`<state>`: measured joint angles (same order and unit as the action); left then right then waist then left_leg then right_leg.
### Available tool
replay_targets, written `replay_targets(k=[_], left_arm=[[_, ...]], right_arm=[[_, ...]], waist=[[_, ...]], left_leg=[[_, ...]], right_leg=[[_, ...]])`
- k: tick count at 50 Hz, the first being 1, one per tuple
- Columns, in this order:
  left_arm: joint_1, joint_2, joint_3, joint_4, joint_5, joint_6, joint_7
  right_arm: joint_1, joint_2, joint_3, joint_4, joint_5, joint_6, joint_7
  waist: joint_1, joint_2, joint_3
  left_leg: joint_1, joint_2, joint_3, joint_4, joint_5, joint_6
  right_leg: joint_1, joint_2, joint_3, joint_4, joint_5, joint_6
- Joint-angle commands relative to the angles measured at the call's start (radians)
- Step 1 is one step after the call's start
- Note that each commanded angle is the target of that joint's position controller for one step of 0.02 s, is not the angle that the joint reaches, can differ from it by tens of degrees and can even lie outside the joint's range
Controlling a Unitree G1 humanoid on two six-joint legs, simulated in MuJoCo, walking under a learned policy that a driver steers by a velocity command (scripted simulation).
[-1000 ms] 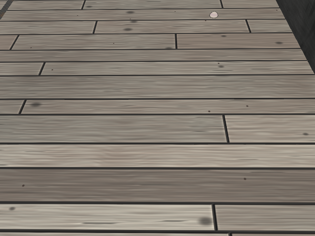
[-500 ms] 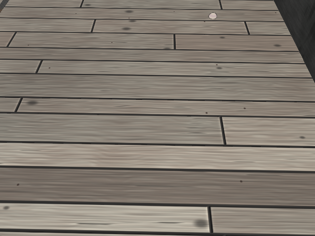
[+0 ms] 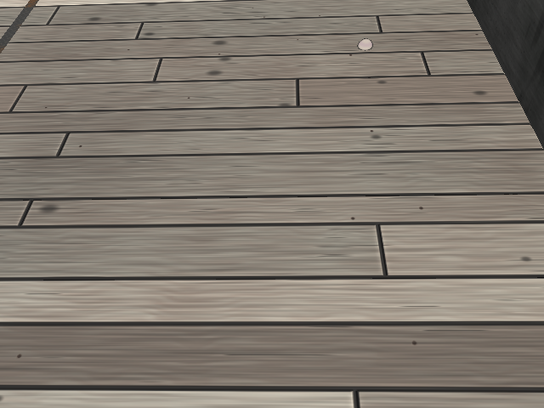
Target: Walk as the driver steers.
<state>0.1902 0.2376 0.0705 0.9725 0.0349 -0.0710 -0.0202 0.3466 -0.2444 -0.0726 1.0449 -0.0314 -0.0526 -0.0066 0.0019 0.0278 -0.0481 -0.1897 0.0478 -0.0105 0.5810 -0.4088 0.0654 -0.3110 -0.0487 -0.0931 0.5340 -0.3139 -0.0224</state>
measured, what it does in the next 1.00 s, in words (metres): walks ahead: left foot, then right foot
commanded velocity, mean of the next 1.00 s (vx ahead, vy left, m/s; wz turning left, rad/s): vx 0.94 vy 0.00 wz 0.00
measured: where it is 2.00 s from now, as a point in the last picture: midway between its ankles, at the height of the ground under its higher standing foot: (297, 161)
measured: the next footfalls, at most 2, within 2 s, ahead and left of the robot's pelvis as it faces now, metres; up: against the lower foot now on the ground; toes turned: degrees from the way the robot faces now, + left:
left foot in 0.46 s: +0.49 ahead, +0.08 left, +0.00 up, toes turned +4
right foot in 0.94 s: +0.96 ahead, -0.06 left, +0.00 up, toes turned -4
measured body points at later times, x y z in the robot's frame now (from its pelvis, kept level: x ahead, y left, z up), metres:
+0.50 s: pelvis +0.32 +0.00 -0.03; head +0.36 +0.00 +0.42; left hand +0.22 +0.25 -0.16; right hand +0.54 -0.23 -0.12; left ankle +0.45 +0.07 -0.73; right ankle +0.03 -0.11 -0.69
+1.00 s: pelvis +0.80 +0.00 -0.02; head +0.83 +0.00 +0.43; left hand +0.99 +0.23 -0.12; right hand +0.73 -0.26 -0.16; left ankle +0.52 +0.09 -0.63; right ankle +0.92 -0.06 -0.73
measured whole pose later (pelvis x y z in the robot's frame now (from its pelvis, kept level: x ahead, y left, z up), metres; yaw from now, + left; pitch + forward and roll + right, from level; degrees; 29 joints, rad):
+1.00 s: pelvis +0.80 +0.00 -0.02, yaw +0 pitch +1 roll -1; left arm 0.05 0.24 0.02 0.80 0.04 -0.08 -0.02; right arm 0.46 -0.23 -0.03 1.02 -0.01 -0.09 -0.01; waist -0.03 0.01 0.06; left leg 0.02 -0.05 0.00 1.00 -0.38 0.10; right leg -0.51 0.06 -0.13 0.62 -0.12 -0.14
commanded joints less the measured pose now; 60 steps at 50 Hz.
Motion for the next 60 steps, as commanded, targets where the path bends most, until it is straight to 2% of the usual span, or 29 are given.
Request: replay_targets(k=[1, 2, 3, 4, 7, 12, 18, 20, 22, 23, 24, 25, 26, 27, 28, 30, 33, 36, 38, 41, 44, 45, 47, 48, 49, 50, 52, 55, 60], left_arm=[[0.4, 0.182, 0.021, 0.074, 0.033, -0.011, 0.019], [0.262, 0.193, 0.026, 0.037, 0.018, -0.008, 0.021], [0.159, 0.148, 0.017, -0.003, 0.001, -0.017, 0.014], [0.132, 0.127, 0.011, -0.013, -0.008, -0.026, 0.009], [0.207, 0.071, -0.004, 0.016, -0.008, -0.049, 0.017], [0.33, 0.058, -0.008, 0.036, -0.02, -0.06, 0.015], [0.358, 0.079, -0.009, 0.049, -0.021, -0.065, 0.026], [0.348, 0.109, -0.007, 0.055, -0.016, -0.059, 0.027], [0.336, 0.169, 0.008, 0.064, 0.002, -0.04, 0.039], [0.296, 0.189, 0.015, 0.055, 0.003, -0.026, 0.044], [0.288, 0.139, 0.006, 0.03, 0.002, -0.025, 0.039], [0.38, -0.039, -0.03, -0.016, -0.039, -0.038, 0.004], [0.273, 0.069, -0.007, -0.037, -0.045, -0.056, 0.007], [0.164, 0.096, 0.001, -0.072, -0.049, -0.059, 0.012], [0.13, 0.082, -0.007, -0.079, -0.039, -0.062, 0.011], [0.154, 0.031, -0.019, -0.087, -0.005, -0.036, -0.007], [0.061, 0.007, -0.032, -0.129, 0.01, 0.001, -0.032], [-0.141, 0.033, -0.044, -0.211, 0.01, 0.002, -0.038], [-0.232, 0.023, -0.058, -0.244, -0.001, -0.007, -0.047], [-0.308, 0.024, -0.07, -0.27, -0.016, -0.011, -0.046], [-0.237, 0.089, -0.051, -0.262, -0.011, -0.01, -0.023], [-0.124, 0.123, -0.037, -0.237, -0.013, -0.009, -0.012], [0.266, 0.198, 0.005, -0.12, -0.008, -0.001, 0.02], [0.4, 0.276, 0.028, -0.093, 0.01, 0.003, 0.036], [0.315, 0.305, 0.039, -0.098, 0.028, 0.002, 0.021], [0.206, 0.22, 0.036, -0.114, 0.008, -0.001, 0.003], [0.136, 0.099, 0.009, -0.085, 0.01, -0.021, -0.003], [0.153, 0.054, -0.014, -0.035, -0.008, -0.046, 0.011], [0.237, 0.091, -0.013, -0.017, -0.033, -0.074, -0.004]], right_arm=[[-0.234, 0.064, 0.026, -0.199, -0.001, -0.039, 0.017], [-0.243, 0.018, 0.022, -0.22, -0.001, -0.043, 0.032], [-0.249, -0.046, 0.01, -0.219, -0.006, -0.044, 0.046], [-0.207, -0.059, 0.004, -0.196, -0.016, -0.041, 0.055], [-0.207, -0.042, 0.007, -0.196, -0.018, -0.004, 0.075], [-0.418, -0.035, 0.014, -0.276, -0.006, 0.013, 0.073], [-0.549, -0.026, 0.031, -0.345, 0.006, 0.008, 0.074], [-0.507, -0.04, 0.028, -0.345, 0.005, 0.005, 0.059], [-0.275, -0.1, 0.004, -0.291, 0.005, 0.0, 0.037], [-0.031, -0.134, -0.016, -0.216, 0.005, -0.005, 0.024], [0.158, -0.212, -0.042, -0.17, -0.015, -0.011, 0.01], [0.151, -0.291, -0.059, -0.156, -0.043, -0.017, 0.015], [0.095, -0.237, -0.054, -0.156, -0.014, -0.017, 0.03], [0.005, -0.177, -0.041, -0.152, -0.016, -0.026, 0.031], [-0.026, -0.117, -0.027, -0.146, -0.013, -0.037, 0.034], [-0.05, -0.049, 0.0, -0.119, -0.008, -0.049, 0.025], [-0.001, -0.051, 0.008, -0.09, 0.019, -0.072, 0.018], [0.074, -0.065, 0.012, -0.083, 0.024, -0.084, 0.026], [0.107, -0.057, 0.019, -0.08, 0.035, -0.092, 0.027], [0.187, -0.103, 0.019, -0.053, 0.043, -0.099, 0.015], [0.18, -0.174, 0.01, -0.052, 0.021, -0.082, -0.003], [0.165, -0.198, 0.004, -0.05, 0.005, -0.068, -0.013], [0.088, -0.213, -0.007, -0.062, -0.014, -0.038, -0.026], [0.081, -0.114, 0.01, -0.093, -0.018, -0.042, -0.016], [0.245, 0.005, 0.035, -0.134, 0.059, -0.064, 0.013], [0.13, -0.088, 0.024, -0.146, 0.049, -0.068, 0.0], [-0.014, -0.078, 0.028, -0.179, 0.033, -0.068, 0.004], [-0.02, -0.015, 0.046, -0.202, -0.009, -0.024, 0.039], [-0.312, -0.035, 0.066, -0.322, -0.012, -0.02, 0.061]], waist=[[0.154, -0.371, 0.066], [0.073, -0.237, 0.12], [0.033, -0.107, 0.12], [0.006, -0.068, 0.084], [0.0, -0.112, 0.109], [0.049, -0.073, 0.183], [0.055, -0.099, 0.221], [0.019, -0.136, 0.165], [-0.097, -0.203, 0.023], [-0.209, -0.19, -0.088], [-0.263, -0.111, -0.21], [-0.117, 0.225, -0.292], [-0.136, 0.146, -0.253], [-0.096, 0.067, -0.07], [-0.072, -0.041, -0.01], [0.019, -0.014, 0.04], [0.043, -0.003, 0.148], [-0.001, -0.018, 0.228], [-0.023, -0.03, 0.241], [-0.047, -0.006, 0.225], [0.01, 0.07, 0.101], [0.075, 0.1, 0.031], [0.264, 0.104, -0.136], [0.262, -0.047, -0.222], [0.079, -0.367, -0.334], [0.093, -0.155, -0.219], [0.043, 0.042, 0.012], [-0.045, -0.026, 0.094], [-0.001, -0.029, 0.212]], left_leg=[[-0.792, -0.138, -0.09, 0.635, -0.066, 0.073], [-0.86, -0.026, -0.12, 0.723, 0.066, 0.08], [-0.814, 0.039, -0.09, 0.697, 0.189, 0.064], [-0.716, 0.066, -0.076, 0.639, 0.236, 0.037], [-0.654, 0.077, -0.011, 0.603, 0.304, -0.017], [-0.724, 0.06, 0.058, 0.387, 0.38, -0.046], [-0.556, 0.019, 0.137, 0.068, 0.416, 0.027], [-0.404, -0.055, 0.187, 0.02, 0.333, 0.076], [-0.158, -0.129, 0.186, 0.037, 0.21, 0.117], [0.104, -0.135, 0.171, -0.023, 0.217, 0.133], [0.413, 0.038, -0.034, -0.005, -0.027, 0.152], [0.642, 0.317, -0.626, -0.203, -0.464, 0.236], [0.572, 0.302, -0.832, -0.37, -0.489, 0.208], [0.426, 0.273, -0.627, -0.354, -0.313, 0.185], [0.279, 0.245, -0.494, -0.363, -0.143, 0.178], [0.074, 0.173, -0.33, -0.405, -0.056, 0.139], [-0.022, 0.135, -0.222, -0.495, -0.005, 0.137], [-0.044, 0.07, -0.087, -0.559, 0.24, 0.132], [-0.072, 0.03, -0.008, -0.579, 0.467, 0.104], [0.1, 0.067, 0.034, -0.615, 0.838, 0.075], [0.343, 0.114, 0.061, -0.418, 1.381, 0.049], [0.374, 0.135, 0.06, -0.259, 1.478, 0.046], [0.254, 0.119, 0.079, 0.254, 1.328, 0.054], [-0.001, 0.018, 0.065, 0.659, 0.68, 0.068], [-0.41, -0.157, -0.063, 0.98, -0.056, 0.035], [-0.516, -0.065, -0.107, 0.971, 0.049, 0.07], [-0.498, 0.008, -0.089, 0.844, 0.156, 0.067], [-0.415, 0.068, -0.089, 0.721, 0.159, 0.031], [-0.488, 0.091, 0.058, 0.338, 0.411, -0.011]], right_leg=[[0.459, -0.347, 0.816, -0.437, -0.646, -0.105], [0.373, -0.411, 0.869, -0.459, -0.72, -0.163], [0.314, -0.357, 0.725, -0.417, -0.573, -0.149], [0.269, -0.282, 0.572, -0.408, -0.434, -0.128], [0.221, -0.182, 0.378, -0.466, -0.247, -0.127], [0.297, -0.15, 0.237, -0.523, 0.014, -0.161], [0.429, -0.173, 0.096, -0.572, 0.45, -0.155], [0.481, -0.179, 0.039, -0.441, 0.941, -0.139], [0.51, -0.204, 0.02, -0.123, 1.328, -0.121], [0.416, -0.179, -0.002, 0.155, 1.269, -0.108], [0.15, -0.121, 0.013, 0.498, 0.91, -0.11], [-0.276, 0.08, 0.093, 0.85, -0.086, -0.079], [-0.38, 0.08, 0.227, 0.935, -0.079, -0.118], [-0.443, 0.016, 0.194, 0.932, 0.035, -0.126], [-0.402, -0.024, 0.184, 0.878, 0.093, -0.126], [-0.301, -0.069, 0.187, 0.795, 0.113, -0.105], [-0.389, -0.114, 0.15, 0.715, 0.133, -0.058], [-0.455, -0.113, 0.064, 0.484, 0.29, -0.033], [-0.334, -0.074, -0.002, 0.259, 0.423, -0.035], [-0.24, -0.007, -0.058, 0.074, 0.528, -0.076], [-0.14, 0.097, -0.077, 0.024, 0.391, -0.111], [-0.033, 0.122, -0.054, 0.025, 0.315, -0.127], [0.336, 0.091, -0.002, -0.017, 0.194, -0.166], [0.56, -0.127, 0.233, 0.056, -0.04, -0.183], [0.78, -0.352, 0.885, -0.172, -0.237, -0.324], [0.685, -0.297, 0.858, -0.264, -0.294, -0.298], [0.371, -0.231, 0.571, -0.306, -0.066, -0.254], [0.127, -0.137, 0.382, -0.385, -0.017, -0.197], [0.058, -0.029, 0.158, -0.492, 0.344, -0.165]])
